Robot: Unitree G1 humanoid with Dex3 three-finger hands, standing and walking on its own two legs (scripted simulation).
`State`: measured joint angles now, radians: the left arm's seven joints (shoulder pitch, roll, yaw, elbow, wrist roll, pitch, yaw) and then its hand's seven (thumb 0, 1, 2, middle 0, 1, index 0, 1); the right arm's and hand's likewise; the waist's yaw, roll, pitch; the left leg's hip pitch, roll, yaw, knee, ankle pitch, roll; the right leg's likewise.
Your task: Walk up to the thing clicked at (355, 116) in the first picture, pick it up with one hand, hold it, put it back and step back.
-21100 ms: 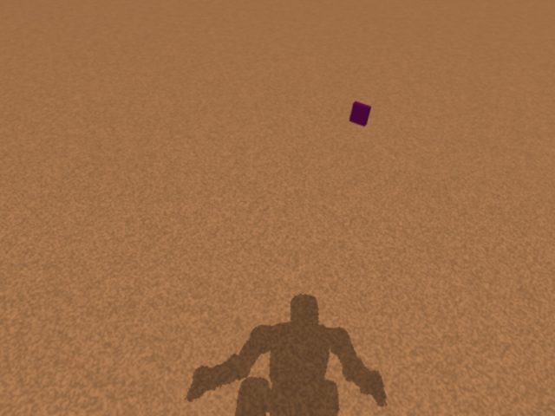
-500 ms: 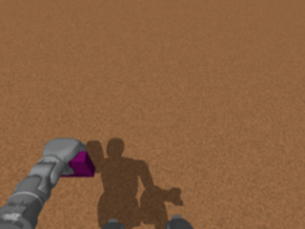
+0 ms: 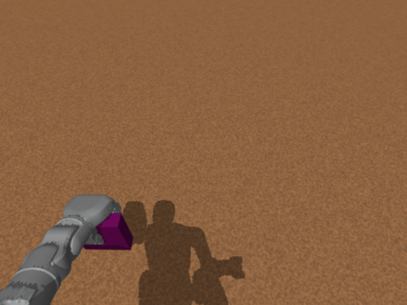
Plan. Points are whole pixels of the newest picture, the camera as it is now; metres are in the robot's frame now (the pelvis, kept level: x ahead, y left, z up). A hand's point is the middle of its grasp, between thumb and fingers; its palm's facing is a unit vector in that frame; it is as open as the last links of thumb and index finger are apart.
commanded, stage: hold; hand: left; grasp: from above
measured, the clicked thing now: (102, 232) +0.33 +0.22 -0.10
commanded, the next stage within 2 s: crouch in 1.76 s
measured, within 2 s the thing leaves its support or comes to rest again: neither
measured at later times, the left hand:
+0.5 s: hand (92, 234) +0.29 +0.21 -0.02, palm faces -0.47 -0.01 -0.88, open 6.5 cm
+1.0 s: hand (91, 241) +0.27 +0.20 -0.01, palm faces -0.46 -0.02 -0.89, open 6.5 cm
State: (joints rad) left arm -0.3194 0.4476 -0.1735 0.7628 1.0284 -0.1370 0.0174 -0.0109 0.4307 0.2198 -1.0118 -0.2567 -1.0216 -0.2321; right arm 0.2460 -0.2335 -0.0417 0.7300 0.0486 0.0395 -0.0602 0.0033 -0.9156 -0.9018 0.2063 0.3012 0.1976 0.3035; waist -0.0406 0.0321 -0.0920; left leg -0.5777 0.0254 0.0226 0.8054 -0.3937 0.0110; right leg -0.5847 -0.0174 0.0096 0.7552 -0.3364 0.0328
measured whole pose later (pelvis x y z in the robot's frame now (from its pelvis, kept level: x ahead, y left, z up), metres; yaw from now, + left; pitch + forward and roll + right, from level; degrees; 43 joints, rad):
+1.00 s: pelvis -0.02 -0.01 +0.02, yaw +0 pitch +2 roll +0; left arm -0.22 0.45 -0.18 0.58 0.99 -0.15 -0.09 -0.01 0.46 0.17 -1.00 -0.26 -1.02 -0.23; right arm 0.19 -0.25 -0.02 0.69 0.06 0.06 -0.09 0.01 -0.92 -0.90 0.20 0.30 0.20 0.30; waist -0.01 0.05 -0.03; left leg -0.37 0.02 0.04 0.61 -0.28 0.00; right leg -0.40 -0.02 0.02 0.61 -0.25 0.02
